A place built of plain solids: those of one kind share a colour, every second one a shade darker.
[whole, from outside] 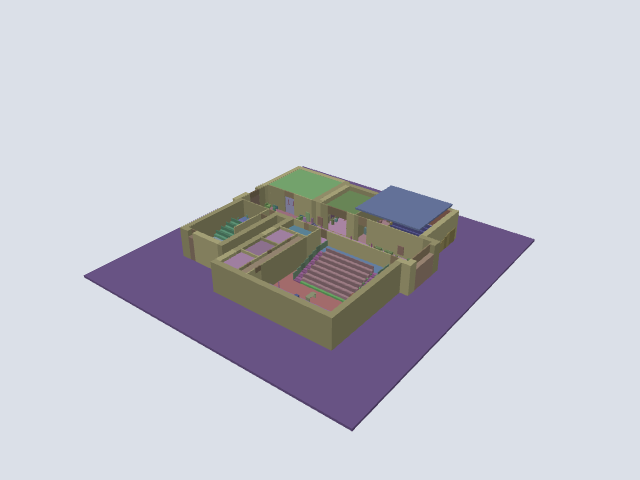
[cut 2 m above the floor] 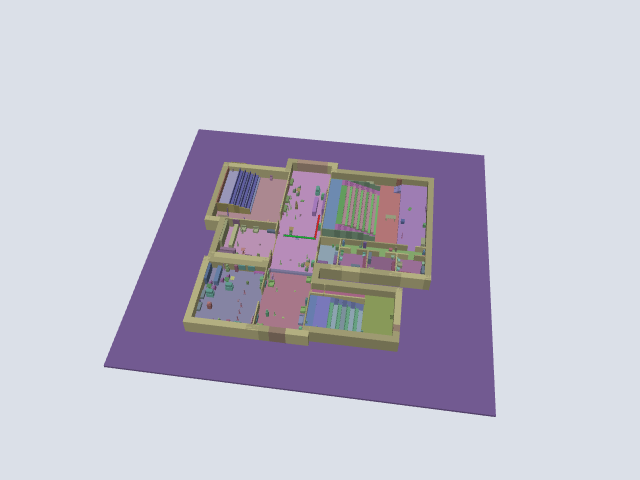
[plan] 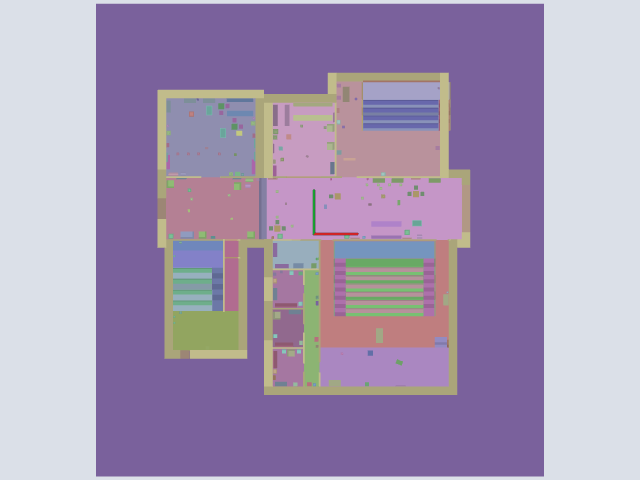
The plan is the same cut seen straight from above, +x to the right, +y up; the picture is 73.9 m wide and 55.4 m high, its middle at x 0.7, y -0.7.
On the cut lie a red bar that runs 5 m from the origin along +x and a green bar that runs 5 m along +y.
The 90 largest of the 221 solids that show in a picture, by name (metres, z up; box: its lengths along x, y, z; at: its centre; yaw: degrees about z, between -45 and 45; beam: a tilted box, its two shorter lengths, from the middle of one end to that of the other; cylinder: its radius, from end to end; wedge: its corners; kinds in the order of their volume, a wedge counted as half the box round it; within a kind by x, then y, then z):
{
 "wall_1": {"box": [1.0, 3.33, 5.37], "at": [-17.55, 0.06, 2.08]},
 "wall_2": {"box": [1.0, 3.33, 5.37], "at": [-17.55, 5.79, 2.08]},
 "wall_3": {"box": [1.0, 11.0, 5.37], "at": [-17.55, 11.15, 2.08]},
 "wall_4": {"box": [1.71, 1.0, 5.37], "at": [-17.2, -1.1, 2.08]},
 "wall_5": {"box": [1.0, 13.8, 5.37], "at": [-16.75, -7.5, 2.08]},
 "wall_6": {"box": [1.83, 1.0, 5.37], "at": [-16.34, -13.9, 2.08]},
 "wall_7": {"box": [4.25, 0.2, 5.37], "at": [-15.13, 6.55, 2.08]},
 "wall_8": {"box": [4.25, 0.2, 5.37], "at": [-15.13, 6.55, 2.08]},
 "wall_9": {"box": [6.25, 0.2, 5.37], "at": [-13.33, -0.7, 2.08]},
 "wall_10": {"box": [12.3, 1.0, 5.37], "at": [-11.9, 16.15, 2.08]},
 "wall_11": {"box": [6.62, 1.0, 5.37], "at": [-11.01, -13.9, 2.08]},
 "wall_12": {"box": [0.2, 8.4, 5.37], "at": [-10.4, -4.8, 2.08]},
 "wall_13": {"box": [4.12, 0.2, 5.37], "at": [-8.74, 6.55, 2.08]},
 "wall_14": {"box": [4.25, 0.2, 5.37], "at": [-8.67, 6.55, 2.08]},
 "wall_15": {"box": [1.0, 13.8, 5.37], "at": [-8.2, -7.5, 2.08]},
 "wall_16": {"box": [3.74, 1.0, 5.37], "at": [-6.73, -1.1, 2.08]},
 "wall_17": {"box": [1.0, 10.2, 5.37], "at": [-6.25, 11.55, 2.08]},
 "wall_18": {"box": [1.0, 6.34, 5.37], "at": [-5.25, -15.43, 2.08]},
 "wall_19": {"box": [1.0, 6.34, 5.37], "at": [-5.25, -10.9, 2.08]},
 "wall_20": {"box": [1.0, 6.34, 5.37], "at": [-5.25, -6.37, 2.08]},
 "wall_21": {"box": [1.0, 4.4, 5.37], "at": [-5.25, -2.8, 2.08]},
 "wall_22": {"box": [1.0, 9.7, 5.37], "at": [-5.25, 11.3, 2.08]},
 "wall_23": {"box": [5.5, 1.0, 5.37], "at": [-3.0, -18.1, 2.08]},
 "wall_24": {"box": [3.9, 0.2, 5.37], "at": [-3.0, -13.17, 2.08]},
 "wall_25": {"box": [3.9, 0.2, 5.37], "at": [-3.0, -8.63, 2.08]},
 "wall_26": {"box": [5.7, 0.2, 5.37], "at": [-2.1, -4.1, 2.08]},
 "wall_27": {"box": [8.35, 1.0, 5.37], "at": [-1.57, 15.65, 2.08]},
 "wall_28": {"box": [3.6, 1.0, 5.37], "at": [-0.25, -18.1, 2.08]},
 "wall_29": {"box": [0.2, 10.8, 5.37], "at": [0.65, -9.4, 2.08]},
 "wall_30": {"box": [0.2, 14.2, 5.37], "at": [0.65, -7.7, 2.08]},
 "wall_31": {"box": [1.0, 3.39, 5.37], "at": [2.1, 16.9, 2.08]},
 "wall_32": {"box": [0.2, 8.77, 5.37], "at": [2.5, 10.83, 2.08]},
 "wall_33": {"box": [0.2, 8.9, 5.37], "at": [2.5, 10.9, 2.08]},
 "wall_34": {"box": [16.8, 1.0, 5.37], "at": [8.15, -18.1, 2.08]},
 "wall_35": {"box": [12.0, 0.2, 5.37], "at": [8.15, -0.7, 2.08]},
 "wall_36": {"box": [12.0, 0.2, 5.37], "at": [8.15, -0.7, 2.08]},
 "wall_37": {"box": [13.95, 1.0, 5.37], "at": [8.57, 18.1, 2.08]},
 "wall_38": {"box": [9.8, 0.2, 5.37], "at": [9.85, 6.55, 2.08]},
 "wall_39": {"box": [1.0, 12.15, 5.37], "at": [15.05, 12.53, 2.08]},
 "wall_40": {"box": [1.0, 18.0, 5.37], "at": [16.05, -9.6, 2.08]},
 "wall_41": {"box": [3.41, 1.0, 5.37], "at": [16.35, 6.95, 2.08]},
 "wall_42": {"box": [2.41, 1.0, 5.37], "at": [16.85, -1.1, 2.08]},
 "wall_43": {"box": [1.0, 1.8, 5.37], "at": [17.55, -0.7, 2.08]},
 "wall_44": {"box": [1.0, 1.8, 5.37], "at": [17.55, 6.55, 2.08]},
 "ground_under_all_1": {"box": [51.71, 54.58, 0.4], "at": [0.7, -0.71, -0.75]},
 "floor_main_hall_1": {"box": [15.0, 17.0, 0.6], "at": [8.15, -9.2, -0.3]},
 "step_main_tier_1": {"box": [8.97, 0.95, 0.91], "at": [8.15, -9.03, -0.14]},
 "step_main_tier_2": {"box": [8.97, 0.95, 1.22], "at": [8.15, -8.07, 0.01]},
 "step_main_tier_3": {"box": [8.97, 0.95, 1.53], "at": [8.15, -7.12, 0.17]},
 "step_main_tier_4": {"box": [8.97, 0.95, 1.84], "at": [8.15, -6.17, 0.32]},
 "step_main_tier_5": {"box": [8.97, 0.95, 2.15], "at": [8.15, -5.22, 0.47]},
 "step_main_tier_6": {"box": [8.97, 0.95, 2.46], "at": [8.15, -4.28, 0.63]},
 "step_main_tier_7": {"box": [8.97, 0.95, 2.77], "at": [8.15, -3.33, 0.79]},
 "floor_gallery_room_1": {"box": [10.5, 9.2, 1.05], "at": [-11.9, 11.15, -0.07]},
 "floor_street_low_1": {"box": [22.6, 7.25, 0.6], "at": [5.85, 2.92, -0.3]},
 "platform_main_stage_1": {"box": [15.0, 4.6, 1.3], "at": [8.15, -15.4, 0.05]},
 "floor_street_high_1": {"box": [10.8, 7.25, 1.05], "at": [-11.75, 2.92, -0.07]},
 "floor_studio_1": {"box": [12.15, 11.15, 0.6], "at": [8.57, 12.12, -0.3]},
 "floor_dressing_1": {"box": [3.7, 4.54, 1.3], "at": [-3.0, -15.43, 0.05]},
 "floor_dressing_2": {"box": [3.7, 4.54, 1.3], "at": [-3.0, -10.9, 0.05]},
 "floor_dressing_3": {"box": [3.7, 4.54, 1.3], "at": [-3.0, -6.37, 0.05]},
 "step_main_head_1": {"box": [11.5, 2.0, 2.77], "at": [8.15, -1.85, 0.79]},
 "ceil_studio_1": {"box": [12.15, 11.15, 0.3], "at": [8.57, 12.12, 5.95]},
 "step_studio_tier_1": {"box": [8.75, 0.9, 0.85], "at": [10.02, 12.35, -0.17]},
 "step_studio_tier_2": {"box": [8.75, 0.9, 1.1], "at": [10.02, 13.25, -0.05]},
 "step_studio_tier_3": {"box": [8.75, 0.9, 1.35], "at": [10.02, 14.15, 0.07]},
 "step_studio_tier_4": {"box": [8.75, 0.9, 1.6], "at": [10.02, 15.05, 0.2]},
 "step_screen_tier_1": {"box": [4.6, 1.25, 1.3], "at": [-14.05, -8.28, 0.05]},
 "step_screen_tier_2": {"box": [4.6, 1.25, 1.55], "at": [-14.05, -7.03, 0.17]},
 "step_screen_tier_3": {"box": [4.6, 1.25, 1.8], "at": [-14.05, -5.78, 0.3]},
 "step_screen_tier_4": {"box": [4.6, 1.25, 2.05], "at": [-14.05, -4.53, 0.42]},
 "floor_cafe_1": {"box": [7.35, 8.7, 0.6], "at": [-1.18, 10.9, -0.3]},
 "floor_screen_front_1": {"box": [7.75, 4.6, 1.05], "at": [-12.47, -11.2, -0.07]},
 "door_leaf_1": {"box": [0.97, 2.4, 4.32], "at": [-17.57, 2.92, 1.56]},
 "door_leaf_2": {"box": [1.1, 0.97, 4.32], "at": [-14.87, -13.91, 1.56]},
 "door_leaf_3": {"box": [0.97, 5.45, 3.87], "at": [17.57, 2.92, 1.33]},
 "step_studio_head_1": {"box": [10.0, 2.0, 1.6], "at": [10.65, 16.5, 0.2]},
 "floor_back_corridor_1": {"box": [1.8, 13.6, 1.3], "at": [-0.25, -10.9, 0.05]},
 "ceil_gallery_room_1": {"box": [10.5, 9.2, 0.3], "at": [-11.9, 11.15, 4.6]},
 "step_screen_head_1": {"box": [5.95, 2.0, 2.05], "at": [-13.38, -2.9, 0.42]},
 "ceil_cafe_1": {"box": [7.35, 8.7, 0.3], "at": [-1.18, 10.9, 3.75]},
 "floor_screen_passage_1": {"box": [1.8, 8.2, 1.05], "at": [-9.5, -4.8, -0.07]},
 "ceil_dressing_1": {"box": [3.7, 4.54, 0.3], "at": [-3.0, -15.43, 4.1]},
 "ceil_dressing_2": {"box": [3.7, 4.54, 0.3], "at": [-3.0, -10.9, 4.1]},
 "ceil_dressing_3": {"box": [3.7, 4.54, 0.3], "at": [-3.0, -6.37, 4.1]},
 "step_screen_back_1": {"box": [5.95, 1.2, 2.05], "at": [-13.38, -1.3, 0.42]},
 "floor_wc_1": {"box": [5.5, 3.4, 0.6], "at": [-2.1, -2.4, -0.3]},
 "wall_mass_1": {"box": [8.98, 0.22, 5.37], "at": [10.14, 17.61, 2.08]},
 "ceil_back_corridor_1": {"box": [1.8, 13.6, 0.3], "at": [-0.25, -10.9, 4.1]},
 "ceil_wc_1": {"box": [5.5, 3.4, 0.3], "at": [-2.1, -2.4, 3.4]}
}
